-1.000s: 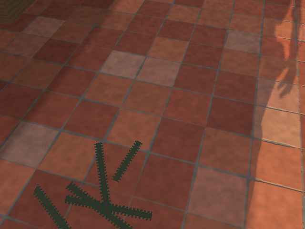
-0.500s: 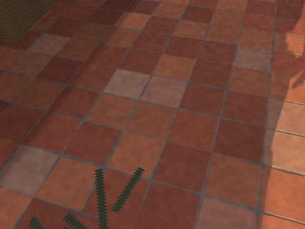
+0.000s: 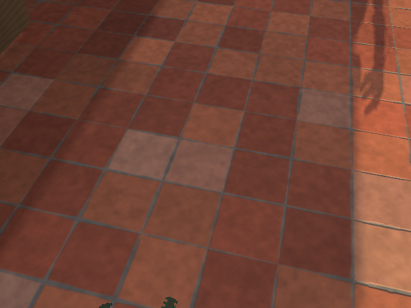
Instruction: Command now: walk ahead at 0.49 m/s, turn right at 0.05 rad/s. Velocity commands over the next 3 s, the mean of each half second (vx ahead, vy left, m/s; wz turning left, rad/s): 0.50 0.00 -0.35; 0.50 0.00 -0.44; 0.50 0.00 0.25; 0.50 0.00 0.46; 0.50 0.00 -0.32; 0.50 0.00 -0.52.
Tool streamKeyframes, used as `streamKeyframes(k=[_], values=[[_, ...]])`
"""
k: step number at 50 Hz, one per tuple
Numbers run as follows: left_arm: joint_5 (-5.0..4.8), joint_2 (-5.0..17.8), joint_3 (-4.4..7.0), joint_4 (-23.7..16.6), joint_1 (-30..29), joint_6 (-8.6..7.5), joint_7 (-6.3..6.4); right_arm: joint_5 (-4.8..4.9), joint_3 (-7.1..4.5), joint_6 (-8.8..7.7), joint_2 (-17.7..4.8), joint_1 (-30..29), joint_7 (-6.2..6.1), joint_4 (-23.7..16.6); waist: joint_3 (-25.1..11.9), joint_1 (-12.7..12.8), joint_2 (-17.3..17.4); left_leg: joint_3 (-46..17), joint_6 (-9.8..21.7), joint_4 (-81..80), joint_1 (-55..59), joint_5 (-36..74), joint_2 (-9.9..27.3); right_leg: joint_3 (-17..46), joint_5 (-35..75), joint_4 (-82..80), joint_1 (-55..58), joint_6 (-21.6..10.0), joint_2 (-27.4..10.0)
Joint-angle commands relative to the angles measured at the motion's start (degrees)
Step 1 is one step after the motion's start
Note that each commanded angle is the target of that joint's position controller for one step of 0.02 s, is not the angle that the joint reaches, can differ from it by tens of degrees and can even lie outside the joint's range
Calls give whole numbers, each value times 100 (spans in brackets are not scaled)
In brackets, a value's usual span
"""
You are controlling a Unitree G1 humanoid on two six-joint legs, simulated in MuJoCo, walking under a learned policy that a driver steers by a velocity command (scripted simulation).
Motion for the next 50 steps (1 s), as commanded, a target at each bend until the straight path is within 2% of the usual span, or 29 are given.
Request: streamKeyframes(k=[1,6,11,13,14,15,16,17,18,19,20,21,22,23,25,27,32,36,39,40,41,42,43,44,45,46,47,48,50], values=[[52,245,72,-221,242,26,32,-2,-127,-103,-780,-262,-117,-318,297,284,468,-1131,972,-1171,-560,372,1618,14,912,-795,-132,147,-235],[-32,150,23,-495,-742,-8,-96,56,-162,-52,-966,213,-208,-167,305,-111,463,-599,670,-1118,237,495,1671,-213,1810,-2409,-93,103,3],[-80,195,7,-901,-1353,-2,-297,80,-202,81,-1006,470,-223,5,509,-272,444,-360,512,-716,1422,623,2086,-208,1047,-2962,-514,-150,139],[-69,277,35,-1007,-1271,-15,-379,96,-242,156,-1114,321,-237,-46,416,-145,541,-191,387,-263,1613,1472,2137,-439,461,-3063,-198,-320,299],[-57,385,92,-998,-994,-18,-402,94,-258,195,-1188,179,-250,-111,196,47,627,-30,296,226,1561,2552,2083,-664,271,-3116,372,-427,508],[-54,572,223,-831,-267,-17,-408,73,-248,250,-1177,47,-270,-180,-237,450,583,236,147,1215,1350,3564,1885,-888,384,-3289,1409,-561,806],[-76,1000,440,-546,820,-5,-364,7,-190,269,-1052,43,-310,-315,-824,862,346,486,-84,2699,500,3485,1584,-501,558,-3343,2993,-798,791],[-28,1810,651,-499,1556,25,-297,-81,13,125,-525,433,-250,-598,-1602,825,-954,581,-515,5168,-2045,1160,737,2309,-36,-3629,5352,-1764,-708],[-43,1542,544,-534,1607,11,-297,-56,61,-136,-481,398,-171,-590,-2191,744,-1186,-536,-500,6195,-3255,-2319,160,4431,-255,-4745,6129,-2147,-1337],[6,1157,434,-554,1462,-3,-282,166,-78,-308,-976,-128,-100,-775,-1617,805,-898,-959,-301,6472,-3828,-2031,552,3751,-169,-4759,5805,-1773,-1126],[8,944,374,-681,999,1,-265,219,-74,-374,-1007,-494,-104,-906,-1064,667,-428,-866,-205,6179,-3816,-1518,826,2850,310,-4738,4992,-1553,-898],[23,791,322,-831,541,20,-278,119,-99,-364,-981,-628,-147,-916,-690,432,139,-810,-225,5689,-3500,-1148,1043,2224,884,-4845,4081,-1432,-675],[62,634,267,-948,261,16,-282,48,-156,-287,-996,-585,-188,-925,-543,202,144,-831,-257,5243,-3021,-942,1215,1831,1294,-4996,3441,-1329,-475],[76,590,252,-1008,138,20,-283,24,-170,-190,-929,-523,-191,-961,-453,65,53,-829,-321,5006,-2732,-865,1250,1682,1449,-5140,3053,-1329,-331],[28,749,297,-1009,233,-7,-236,-44,-173,-59,-774,-506,-216,-1036,-340,-20,17,-708,-515,4577,-2591,-612,1173,1352,1918,-5274,2645,-1407,-180],[-12,897,347,-963,473,-12,-146,-78,-177,-14,-732,-951,-255,-1237,-153,71,13,-650,-689,3799,-2771,-64,1072,1159,2067,-5349,2528,-1387,-72],[-54,947,374,-864,940,55,-28,6,-120,-69,-554,-2037,-206,-1603,14,466,-272,-608,-706,1745,-2373,1332,675,1097,1167,-5240,2499,-1021,178],[-94,930,391,-785,1145,112,9,53,-172,-153,-761,-2370,-120,-1829,63,538,-307,-814,-598,1156,-2203,1188,591,1661,890,-4823,3032,-942,-70],[-39,924,406,-811,1023,196,64,50,-236,-242,-924,-1991,-72,-1762,-52,336,-478,-724,-397,985,-1706,594,575,1910,1349,-4330,3408,-852,-233],[-25,821,368,-831,975,215,56,11,-293,-271,-1000,-1519,-89,-1625,-282,118,-469,-558,-252,765,-1035,574,493,1804,1957,-3906,3419,-757,-33],[24,620,281,-899,898,210,18,-66,-366,-293,-1178,-814,-114,-1494,-879,-202,-341,-810,23,912,174,630,862,1554,2144,-2928,3091,-598,280],[132,365,179,-968,1174,180,6,-94,-456,-267,-1536,113,-134,-1411,-1730,-387,489,-2066,517,1147,1952,623,1864,1042,733,-1231,1927,-326,850],[-98,134,100,-921,2061,105,-26,-33,-549,-175,-1745,575,-76,-1100,-2092,-69,2437,-4613,1308,378,3257,-742,2835,676,-2184,356,-1,-13,1409],[-192,696,185,-798,1783,78,-13,109,-428,-170,-1197,418,-59,-1199,-1475,-223,1553,-4778,1112,78,2862,-1946,2744,992,-2021,972,-630,-38,1027],[-157,933,240,-941,1009,79,-17,120,-349,-143,-925,21,-76,-1279,-697,-305,854,-3864,866,-6,2027,-1759,2527,824,-1465,991,-760,-46,824],[-56,872,233,-1042,595,74,-13,54,-298,-111,-873,-313,-69,-1345,-289,-175,380,-3213,779,-140,1220,-1018,2300,604,-1055,773,-536,-34,596],[26,777,238,-1117,427,56,-27,9,-267,-94,-794,-477,-61,-1331,-85,-32,362,-2819,773,-271,731,-467,2103,508,-798,439,-377,-32,412],[33,679,236,-1137,480,60,-52,-36,-232,-99,-727,-532,-59,-1313,-89,112,541,-2474,723,-394,439,-97,1915,416,-656,191,-94,-35,249],[12,474,196,-1119,568,84,-69,10,-229,-118,-731,-429,-48,-1217,-134,175,741,-2013,784,-570,246,482,1742,190,-557,-167,75,16,185]])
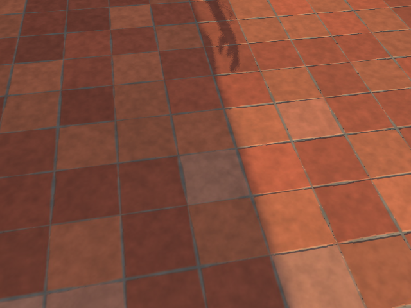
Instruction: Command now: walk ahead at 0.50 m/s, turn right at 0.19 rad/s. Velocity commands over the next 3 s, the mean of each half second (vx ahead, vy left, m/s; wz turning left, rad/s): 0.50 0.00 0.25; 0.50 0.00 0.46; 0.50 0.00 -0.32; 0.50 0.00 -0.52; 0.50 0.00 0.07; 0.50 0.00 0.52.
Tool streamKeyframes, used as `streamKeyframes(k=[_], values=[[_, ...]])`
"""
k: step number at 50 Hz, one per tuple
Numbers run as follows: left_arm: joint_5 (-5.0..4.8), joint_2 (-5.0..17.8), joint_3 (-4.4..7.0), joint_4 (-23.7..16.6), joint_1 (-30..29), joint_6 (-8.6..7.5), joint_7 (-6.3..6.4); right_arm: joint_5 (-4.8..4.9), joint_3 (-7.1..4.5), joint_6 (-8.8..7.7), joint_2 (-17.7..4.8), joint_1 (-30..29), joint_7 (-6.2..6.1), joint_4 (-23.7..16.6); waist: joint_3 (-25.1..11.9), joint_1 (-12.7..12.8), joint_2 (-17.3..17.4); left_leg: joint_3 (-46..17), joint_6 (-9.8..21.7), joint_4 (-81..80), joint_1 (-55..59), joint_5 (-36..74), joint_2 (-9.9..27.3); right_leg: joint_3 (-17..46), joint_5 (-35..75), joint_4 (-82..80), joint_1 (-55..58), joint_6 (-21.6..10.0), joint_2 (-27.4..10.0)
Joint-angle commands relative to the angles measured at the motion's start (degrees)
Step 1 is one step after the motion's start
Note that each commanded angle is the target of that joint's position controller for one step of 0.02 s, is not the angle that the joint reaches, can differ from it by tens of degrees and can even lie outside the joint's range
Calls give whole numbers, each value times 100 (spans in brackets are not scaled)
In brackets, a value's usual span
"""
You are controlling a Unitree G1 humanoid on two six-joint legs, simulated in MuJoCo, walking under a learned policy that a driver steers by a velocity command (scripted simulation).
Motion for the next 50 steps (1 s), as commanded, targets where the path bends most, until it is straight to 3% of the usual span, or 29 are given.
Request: streamKeyframes(k=[1,4,7,11,13,15,16,17,18,19,21,23,27,32,37,39,40,41,42,43,44,45,46,47,48,50], values=[[34,277,80,-446,-6,-74,-8,34,-120,-87,-651,58,-3,-222,-106,82,744,-1605,1071,-1282,779,949,1545,45,360,-443,-958,76,-505],[103,155,11,-706,-661,-131,5,109,-163,-14,-847,316,-60,-110,-8,-57,611,-1363,1098,-1400,753,1385,1459,-109,1038,-1550,-1038,210,-519],[53,91,-22,-817,-1201,-191,-50,168,-169,74,-917,569,-103,-23,73,-216,661,-1046,917,-1316,598,1300,1227,-224,1880,-2693,-551,298,-283],[-29,215,8,-1008,-1800,-278,-156,206,-163,185,-946,973,-135,105,150,-368,757,-1356,845,-997,774,927,1395,-214,1988,-3424,-108,319,-42],[-40,395,78,-1030,-1722,-336,-180,214,-194,241,-1033,935,-175,101,110,-195,856,-1639,727,-725,920,746,1518,-152,1694,-3776,291,223,-3],[4,672,229,-790,-879,-369,-122,189,-173,270,-970,831,-200,55,-299,275,816,-1513,497,112,679,1222,1219,-233,1566,-4116,1669,-5,8],[110,997,339,-677,19,-377,-56,110,-71,241,-681,666,-184,-97,-997,719,486,-1241,284,1496,-70,772,863,430,1601,-3933,3089,-346,-766],[180,1484,470,-577,682,-284,-23,139,82,149,-151,1219,-198,-240,-1861,712,-909,-466,-105,3515,-2083,-1074,139,2329,1154,-4021,5130,-1077,-2155],[144,1163,399,-492,856,-241,-49,239,35,98,-414,1255,-198,-288,-2007,724,-1375,-788,-139,4607,-2872,-2410,250,3585,271,-4559,5005,-1316,-2487],[95,801,288,-497,566,-240,-54,314,-102,124,-830,913,-200,-321,-1207,683,-826,-921,-128,5016,-3153,-1996,527,2926,-13,-4714,4312,-1123,-2270],[91,418,158,-495,-149,-241,-100,223,-138,232,-749,474,-199,-399,-341,374,-349,-730,-156,4773,-2870,-1224,865,1632,551,-5118,2925,-888,-1754],[122,316,149,-423,-521,-295,-123,206,-154,383,-535,526,-166,-415,-15,89,-514,-708,-195,4500,-2377,-842,1066,848,1098,-5508,2099,-802,-1483],[146,534,259,-198,-472,-382,-82,160,-154,500,-391,211,-138,-630,130,15,-181,-747,-314,3973,-2573,-58,1092,-39,2126,-5752,2007,-909,-1491],[102,828,343,8,-249,-300,6,147,-79,443,-280,-695,49,-942,296,312,-48,-378,-238,2381,-2392,1097,1008,-889,2234,-5762,2269,-740,-1417],[-45,1092,434,224,72,-146,15,158,-88,467,-395,-1397,183,-1356,513,486,-65,-7,30,1620,-2414,458,888,-1208,2388,-5449,3041,-551,-1673],[-88,1250,475,243,29,-71,28,141,-159,489,-532,-1267,202,-1433,311,307,-216,314,241,1489,-1892,-141,592,-1409,3916,-4828,3230,-428,-1676],[-112,1330,493,236,-16,-26,42,135,-248,506,-678,-869,190,-1371,9,45,-284,524,374,1411,-1245,-341,325,-1550,4931,-4135,3212,-345,-1601],[-132,1292,468,218,-84,17,59,153,-413,516,-933,24,152,-1138,-454,-454,-176,652,566,1045,7,-34,6,-1754,5363,-2962,2864,-183,-1384],[-16,1079,373,131,-2,-5,85,172,-636,562,-1421,1060,42,-871,-1014,-876,318,-161,865,953,1846,177,336,-1792,4080,-1240,1515,100,-1138],[221,227,96,-250,445,-150,19,213,-719,517,-2142,900,-5,-913,-1386,-176,1959,-3464,1880,328,3559,-712,1856,-1362,-1163,820,-1127,469,-5],[-3,601,111,-200,85,-371,-61,150,-535,419,-1626,1082,18,-1095,-2232,-556,1271,-4782,2075,-530,3825,-1223,2358,2,-1489,1468,-1609,355,53],[-243,889,194,-239,-300,-430,-105,84,-417,347,-1216,967,53,-950,-1474,-608,874,-3843,1741,-569,3356,-666,2257,-24,-945,1438,-1995,227,-216],[-196,810,156,-221,-379,-446,-73,106,-355,309,-1053,610,51,-974,-999,-388,580,-3027,1508,-486,2523,-51,2051,-81,-453,1015,-1812,138,-505],[-63,806,175,-137,-429,-413,-30,83,-281,298,-825,167,42,-1014,-669,-179,435,-2401,1326,-510,1734,599,1848,-99,-120,620,-1460,145,-727],[-34,818,203,-60,-265,-328,-36,6,-208,270,-646,-73,35,-1061,-567,33,554,-1991,1236,-655,1207,1043,1683,-32,118,420,-1030,132,-869],[-47,664,190,66,-17,-149,-56,-16,-217,169,-679,-129,32,-985,-494,188,566,-1558,1236,-988,752,1427,1616,-54,417,190,-687,185,-901]])
Over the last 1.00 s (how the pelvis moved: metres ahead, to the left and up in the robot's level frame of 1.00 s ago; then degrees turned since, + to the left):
0.57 -0.13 0.00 -25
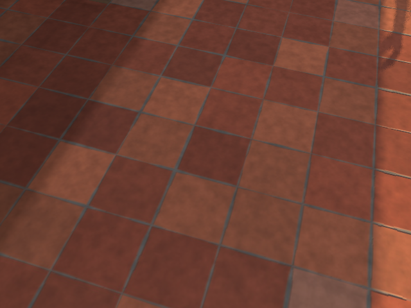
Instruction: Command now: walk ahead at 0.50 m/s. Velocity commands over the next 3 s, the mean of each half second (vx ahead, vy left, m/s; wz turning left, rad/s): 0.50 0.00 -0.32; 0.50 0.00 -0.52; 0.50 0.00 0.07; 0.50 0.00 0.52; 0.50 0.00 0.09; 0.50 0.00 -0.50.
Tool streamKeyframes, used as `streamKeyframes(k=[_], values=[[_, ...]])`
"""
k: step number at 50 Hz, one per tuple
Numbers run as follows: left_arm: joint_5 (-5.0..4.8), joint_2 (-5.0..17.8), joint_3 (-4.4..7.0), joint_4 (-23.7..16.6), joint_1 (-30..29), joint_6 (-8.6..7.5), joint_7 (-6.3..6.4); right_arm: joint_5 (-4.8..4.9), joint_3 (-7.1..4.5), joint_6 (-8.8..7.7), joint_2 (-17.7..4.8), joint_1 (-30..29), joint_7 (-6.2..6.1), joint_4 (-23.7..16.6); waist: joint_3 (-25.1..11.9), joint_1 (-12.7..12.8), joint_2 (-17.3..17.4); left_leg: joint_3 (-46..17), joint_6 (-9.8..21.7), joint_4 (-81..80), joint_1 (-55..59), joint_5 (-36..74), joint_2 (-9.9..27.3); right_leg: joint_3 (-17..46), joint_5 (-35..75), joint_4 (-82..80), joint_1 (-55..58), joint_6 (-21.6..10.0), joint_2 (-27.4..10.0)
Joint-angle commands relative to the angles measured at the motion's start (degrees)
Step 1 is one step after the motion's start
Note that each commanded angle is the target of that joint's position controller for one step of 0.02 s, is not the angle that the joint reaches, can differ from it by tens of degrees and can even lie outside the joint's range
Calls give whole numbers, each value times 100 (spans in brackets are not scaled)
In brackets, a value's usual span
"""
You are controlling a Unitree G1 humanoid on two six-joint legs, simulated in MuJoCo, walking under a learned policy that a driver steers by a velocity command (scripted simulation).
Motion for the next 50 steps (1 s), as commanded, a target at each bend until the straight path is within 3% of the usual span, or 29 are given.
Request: streamKeyframes(k=[1,4,9,15,18,19,20,21,22,23,24,25,26,27,30,32,35,37,40,42,43,44,45,46,47,48,49,50], values=[[17,462,128,-155,392,126,11,-43,-170,-242,-683,5,-32,-259,-640,113,440,-1426,993,-1590,928,1762,1677,274,616,-239,-634,20,-344],[29,356,102,-238,-7,204,32,-73,-181,-302,-712,179,-105,-45,-301,0,374,-806,820,-1831,1033,2002,1578,388,1472,-944,-1144,114,-270],[-3,207,54,-387,-615,133,-92,-74,-165,-313,-760,267,-196,150,-18,-279,436,-6,421,-2065,1330,1728,1464,269,2858,-2544,-1058,19,80],[16,78,-29,-827,-1275,102,-331,8,-214,-113,-858,615,-276,476,243,-502,382,337,348,-1573,2613,2805,1882,-132,2122,-3348,-1531,-239,268],[22,299,79,-929,-897,142,-393,36,-269,23,-1100,429,-384,415,-240,-151,742,585,168,-496,2807,5558,1891,-673,1183,-3320,-617,-545,750],[20,495,179,-847,-362,166,-380,30,-280,69,-1169,366,-423,393,-568,158,825,661,90,285,2693,6190,1839,-766,999,-3331,112,-690,956],[19,797,338,-669,518,173,-316,60,-266,82,-1180,234,-452,357,-1009,670,671,794,-86,1505,2103,5870,1629,-653,1410,-3780,1478,-922,1097],[38,1313,489,-553,1331,231,-184,-45,-156,-4,-938,341,-454,233,-1639,930,-120,806,-302,3357,625,3547,1283,891,1691,-3839,3298,-1341,92],[-14,1528,503,-678,1093,190,-173,-113,75,-190,-219,870,-311,35,-2259,284,-1415,50,-686,5466,-1895,-2008,-112,4226,1023,-4472,5201,-2559,-1280],[10,1082,377,-678,1236,187,-173,49,-18,-433,-740,339,-178,-15,-2472,725,-639,-1024,-497,5720,-2528,-1986,209,4342,571,-4905,5338,-2356,-1206],[41,835,313,-710,1047,172,-155,238,-35,-536,-863,-158,-123,-218,-1699,711,-327,-954,-380,5413,-2748,-1563,475,3449,711,-4968,4702,-2077,-1009],[30,763,281,-758,673,155,-168,169,-10,-574,-766,-305,-142,-266,-1023,398,302,-850,-366,4763,-2607,-1219,715,2823,1284,-5072,3700,-1888,-759],[35,565,222,-839,349,145,-154,10,-67,-539,-843,-346,-185,-238,-771,207,374,-796,-427,4242,-2288,-1035,894,2413,1808,-5168,3044,-1788,-573],[94,527,191,-938,182,153,-128,-35,-90,-467,-833,-229,-184,-239,-614,28,207,-788,-495,4067,-1945,-932,964,2223,2125,-5316,2519,-1798,-432],[75,683,234,-974,115,140,-49,-90,-61,-288,-653,-82,-226,-264,-448,-139,30,-590,-800,3259,-1676,-672,991,1767,2712,-5529,1710,-1817,-228],[51,833,278,-941,207,162,21,-110,2,-250,-511,-479,-250,-387,-333,-29,-48,-473,-952,2414,-1577,18,893,1425,2692,-5543,1360,-1664,1],[0,859,290,-860,446,239,78,-72,64,-288,-382,-1115,-212,-508,-351,279,-246,-407,-990,1062,-1103,1246,586,1221,2130,-5346,1203,-1333,298],[-16,877,296,-785,665,284,85,4,42,-327,-455,-1391,-168,-592,-392,415,-333,-456,-976,625,-929,1487,438,1479,1781,-5193,1372,-1251,207],[-32,816,287,-748,772,329,105,48,-57,-407,-693,-1432,-104,-648,-426,351,-446,-670,-802,164,-801,1069,391,2086,1357,-4717,1907,-1134,-26],[-8,773,285,-797,609,349,111,61,-145,-466,-812,-999,-100,-556,-473,50,-603,-621,-579,-78,-246,750,385,2326,1384,-4314,1976,-991,-37],[17,600,228,-844,559,340,103,16,-224,-494,-940,-502,-132,-448,-735,-210,-571,-624,-402,-209,546,735,497,2190,1560,-3789,1819,-821,201],[94,242,91,-928,560,307,80,-92,-305,-516,-1225,318,-177,-373,-1443,-560,-63,-1403,-25,-141,1835,461,1371,1699,1098,-2360,1309,-600,513],[-47,-74,-11,-1055,1364,245,86,-175,-430,-442,-1707,922,-153,-130,-2121,-269,1834,-4005,940,-631,3628,-805,2569,892,-1014,-491,-632,-202,1317],[-97,398,42,-890,1459,226,98,-21,-347,-423,-1260,977,-103,-113,-1890,-373,1684,-4937,1008,-1003,3611,-2149,2749,1044,-1359,383,-1449,-127,960],[-77,711,124,-899,927,242,91,12,-246,-395,-895,744,-113,-151,-1155,-511,1068,-4150,787,-1086,3001,-2176,2501,1039,-840,664,-1661,-101,771],[-3,701,124,-985,513,253,98,-31,-190,-349,-783,471,-115,-184,-744,-456,635,-3390,643,-1105,2359,-1509,2245,815,-462,607,-1548,-84,597],[70,633,126,-1082,223,224,84,-58,-149,-321,-681,290,-113,-145,-406,-377,529,-2884,637,-1208,1805,-812,2032,773,-194,303,-1471,-89,468],[63,547,131,-1109,193,215,53,-89,-101,-326,-590,201,-121,-122,-309,-231,643,-2481,597,-1324,1451,-321,1848,737,-19,48,-1219,-106,318]])
Over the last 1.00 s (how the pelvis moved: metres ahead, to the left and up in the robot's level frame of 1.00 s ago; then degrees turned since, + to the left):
0.47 0.10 -0.01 26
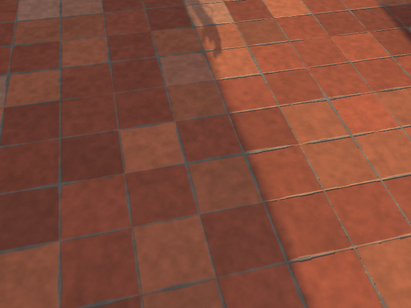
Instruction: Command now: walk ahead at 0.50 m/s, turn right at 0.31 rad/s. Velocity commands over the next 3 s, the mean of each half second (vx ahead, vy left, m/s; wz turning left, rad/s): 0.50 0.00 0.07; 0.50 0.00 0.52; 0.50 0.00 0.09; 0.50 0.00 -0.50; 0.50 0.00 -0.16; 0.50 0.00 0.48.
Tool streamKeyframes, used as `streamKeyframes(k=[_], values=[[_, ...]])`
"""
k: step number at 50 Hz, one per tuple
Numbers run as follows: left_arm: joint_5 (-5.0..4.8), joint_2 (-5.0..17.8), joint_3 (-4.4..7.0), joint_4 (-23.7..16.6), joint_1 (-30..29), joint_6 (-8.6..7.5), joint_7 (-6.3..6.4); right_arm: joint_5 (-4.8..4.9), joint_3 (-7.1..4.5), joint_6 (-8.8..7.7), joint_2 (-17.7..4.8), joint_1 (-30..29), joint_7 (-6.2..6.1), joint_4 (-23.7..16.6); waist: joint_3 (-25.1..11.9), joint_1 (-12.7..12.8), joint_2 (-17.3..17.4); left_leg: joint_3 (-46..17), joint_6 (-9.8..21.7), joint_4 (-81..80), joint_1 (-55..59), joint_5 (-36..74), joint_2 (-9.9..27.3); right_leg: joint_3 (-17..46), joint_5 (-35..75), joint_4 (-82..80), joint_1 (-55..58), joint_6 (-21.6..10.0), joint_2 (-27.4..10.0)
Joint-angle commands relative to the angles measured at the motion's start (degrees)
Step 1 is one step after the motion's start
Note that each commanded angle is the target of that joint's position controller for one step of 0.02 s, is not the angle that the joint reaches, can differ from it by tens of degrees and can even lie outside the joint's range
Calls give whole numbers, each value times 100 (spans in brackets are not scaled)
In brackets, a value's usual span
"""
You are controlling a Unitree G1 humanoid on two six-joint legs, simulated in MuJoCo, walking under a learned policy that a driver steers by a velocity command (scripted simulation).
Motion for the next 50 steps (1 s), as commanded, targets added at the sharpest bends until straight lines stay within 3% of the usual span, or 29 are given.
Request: streamKeyframes(k=[1,2,5,8,13,15,16,17,18,19,20,21,22,24,28,33,37,39,40,41,42,43,44,45,46,47,48,49,50], values=[[20,452,130,-610,-361,-140,-43,-23,-133,-11,-563,421,-14,-102,-20,-158,846,-2002,989,-1579,1467,-65,1512,117,458,-97,-1663,18,-649],[16,352,106,-588,-313,-129,-61,17,-131,-23,-561,443,-11,-49,-51,-109,896,-1805,1040,-1659,1392,183,1464,10,466,-323,-1576,37,-683],[84,157,9,-701,-692,-137,-83,89,-200,-26,-843,547,-28,101,32,-148,771,-1383,1194,-1901,1293,820,1512,-224,878,-1262,-1612,130,-803],[80,39,-68,-781,-1220,-203,-133,144,-221,42,-991,671,-46,227,86,-320,709,-918,1085,-1961,1168,1032,1348,-400,1748,-2396,-1245,164,-765],[3,193,-20,-963,-1884,-323,-228,242,-237,181,-1140,1124,-56,460,211,-469,761,-1053,954,-1668,1278,929,1436,-475,2128,-3517,-591,187,-452],[-3,341,52,-936,-1699,-374,-244,257,-259,241,-1209,1091,-88,491,140,-242,815,-1221,816,-1375,1356,904,1514,-463,2000,-3890,-82,73,-391],[16,445,121,-824,-1339,-384,-221,253,-246,260,-1185,1044,-103,493,-24,-8,782,-1145,697,-1020,1256,1202,1401,-530,1992,-4101,547,-26,-331],[65,672,243,-648,-696,-386,-163,214,-186,253,-1014,1050,-105,482,-425,297,681,-922,527,-222,979,1545,1093,-482,1946,-4146,1581,-178,-420],[191,1099,366,-545,295,-373,-83,83,-37,221,-620,947,-98,299,-1266,738,45,-595,260,1511,12,430,683,589,1969,-4018,3112,-561,-1530],[232,1470,439,-436,616,-285,-92,160,105,130,-143,1605,-116,167,-1934,490,-1528,-199,-36,3324,-1843,-2170,55,2792,894,-4533,4475,-1333,-2762],[174,981,330,-399,634,-279,-109,281,-40,109,-715,1429,-129,258,-1615,634,-1039,-690,-58,4144,-2416,-2211,279,3191,3,-4887,4112,-1339,-2634],[115,720,237,-386,338,-293,-110,322,-126,118,-945,1022,-121,161,-922,585,-753,-685,-26,4326,-2662,-1715,481,2385,78,-4984,3528,-1154,-2456],[125,538,170,-391,-33,-307,-125,278,-132,153,-891,825,-133,145,-593,415,-496,-592,-49,4225,-2483,-1275,667,1772,538,-5132,2909,-1033,-2200],[177,279,108,-332,-500,-356,-151,218,-157,269,-729,759,-115,129,-145,102,-533,-617,-100,3873,-2049,-763,904,896,1319,-5513,1989,-933,-1876],[185,418,208,-116,-621,-477,-101,197,-123,445,-437,542,-88,-20,105,-75,-232,-615,-225,3387,-2003,-178,965,-46,2418,-5897,1577,-998,-1872],[159,694,297,112,-465,-422,-12,179,-45,422,-307,-239,74,-284,303,153,-74,-320,-166,1819,-1843,1112,890,-1023,2681,-5980,1711,-840,-1745],[47,905,372,314,-168,-317,8,185,-34,435,-360,-896,195,-601,513,348,-24,-33,47,1073,-1832,990,813,-1367,2691,-5851,2249,-689,-1922],[-10,1009,410,391,-109,-239,10,175,-70,449,-453,-1017,239,-733,510,314,-66,171,220,879,-1727,525,677,-1515,3344,-5517,2588,-585,-2002],[-30,1102,433,397,-137,-202,20,163,-114,463,-534,-935,249,-767,384,212,-152,343,333,837,-1439,223,507,-1616,4265,-5169,2691,-521,-1996],[-59,1198,457,394,-169,-159,36,153,-187,483,-657,-654,243,-741,137,18,-255,543,457,831,-943,-70,272,-1722,5282,-4606,2739,-450,-1958],[-88,1218,454,379,-259,-104,51,167,-322,497,-856,79,220,-568,-259,-426,-200,714,630,558,40,22,-28,-1904,5907,-3579,2558,-322,-1798],[-40,1060,382,350,-169,-103,78,187,-535,535,-1250,1071,133,-286,-784,-865,20,486,850,383,1666,273,-158,-2000,5361,-2158,1682,-95,-1554],[240,372,155,72,257,-182,39,231,-692,555,-1984,1355,19,-232,-1198,-520,1561,-2146,1656,188,3659,154,1342,-1931,1018,66,-768,302,-820],[162,302,45,-81,127,-406,-24,207,-598,448,-1929,1348,65,-479,-2230,-504,1549,-4847,2415,-954,4419,-1045,2155,-490,-1210,1174,-1906,368,-63],[-95,800,173,-223,-632,-532,-80,159,-461,360,-1464,1276,115,-430,-1659,-766,836,-4254,2007,-1260,4095,-1006,2028,-90,-731,1306,-2475,233,-378],[-124,749,146,-304,-834,-600,-78,154,-410,304,-1295,1039,111,-403,-1006,-601,721,-3490,1803,-1237,3335,-638,1817,-159,-215,921,-2535,121,-597],[18,709,147,-217,-802,-612,-24,162,-348,293,-1104,634,93,-458,-622,-328,364,-2862,1612,-1215,2497,-63,1569,-153,176,444,-2191,127,-828],[122,766,192,-170,-705,-568,4,116,-289,293,-932,330,68,-545,-439,-97,444,-2423,1519,-1297,1822,510,1372,-125,432,44,-1728,158,-971],[147,767,210,-155,-622,-494,-9,66,-264,294,-874,185,46,-629,-389,40,552,-2250,1503,-1430,1421,774,1245,-116,590,-123,-1400,199,-1011]])
Over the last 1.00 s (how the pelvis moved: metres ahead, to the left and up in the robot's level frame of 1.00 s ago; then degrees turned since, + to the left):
0.57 -0.10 0.00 -30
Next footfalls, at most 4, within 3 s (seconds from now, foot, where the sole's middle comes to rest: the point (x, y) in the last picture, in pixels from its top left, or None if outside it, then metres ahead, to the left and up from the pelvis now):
0.36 right None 0.33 -0.16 -0.77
0.86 left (161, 289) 0.55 0.16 -0.77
1.40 right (183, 197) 0.91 0.10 -0.77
1.90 left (121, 153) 1.13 0.37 -0.77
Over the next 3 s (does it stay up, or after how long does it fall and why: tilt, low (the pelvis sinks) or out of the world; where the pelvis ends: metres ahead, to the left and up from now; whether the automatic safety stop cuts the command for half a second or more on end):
stays up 1.56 0.30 -0.01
